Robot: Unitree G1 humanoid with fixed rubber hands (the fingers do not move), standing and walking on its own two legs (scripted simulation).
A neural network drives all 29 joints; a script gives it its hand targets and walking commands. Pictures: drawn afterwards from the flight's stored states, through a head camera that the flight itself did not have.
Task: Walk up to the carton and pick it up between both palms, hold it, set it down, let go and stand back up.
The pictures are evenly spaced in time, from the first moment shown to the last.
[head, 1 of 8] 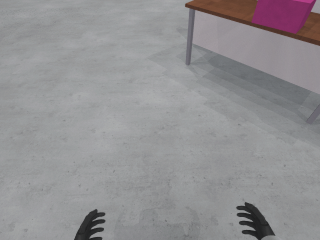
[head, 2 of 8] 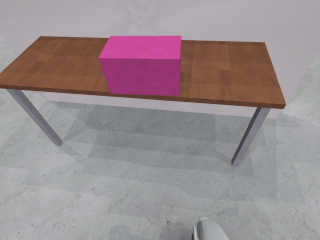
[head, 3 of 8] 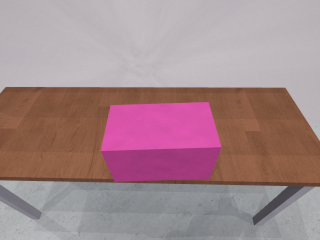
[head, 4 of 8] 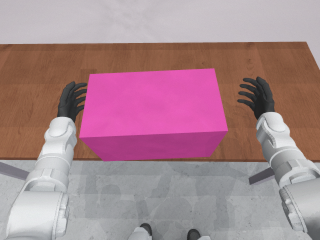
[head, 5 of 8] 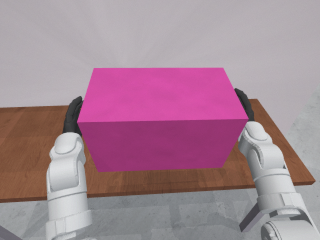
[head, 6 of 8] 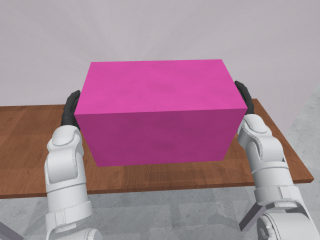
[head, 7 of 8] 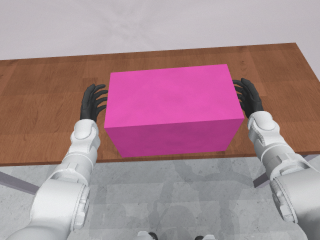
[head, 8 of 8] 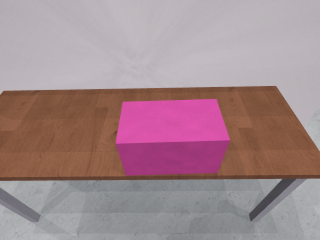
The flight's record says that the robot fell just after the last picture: no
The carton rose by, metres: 0.23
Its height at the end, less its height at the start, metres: +0.00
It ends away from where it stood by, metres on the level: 0.05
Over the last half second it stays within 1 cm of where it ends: yes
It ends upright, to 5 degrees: yes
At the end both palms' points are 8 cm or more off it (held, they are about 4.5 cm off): yes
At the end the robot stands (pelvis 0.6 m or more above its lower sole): yes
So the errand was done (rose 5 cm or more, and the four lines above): yes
